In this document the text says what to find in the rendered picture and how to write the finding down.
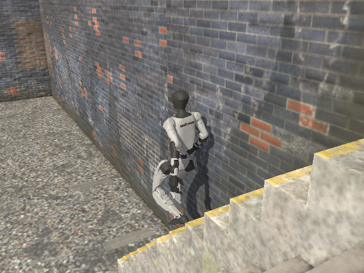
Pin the stairs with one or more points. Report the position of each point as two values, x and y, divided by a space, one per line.
315 212

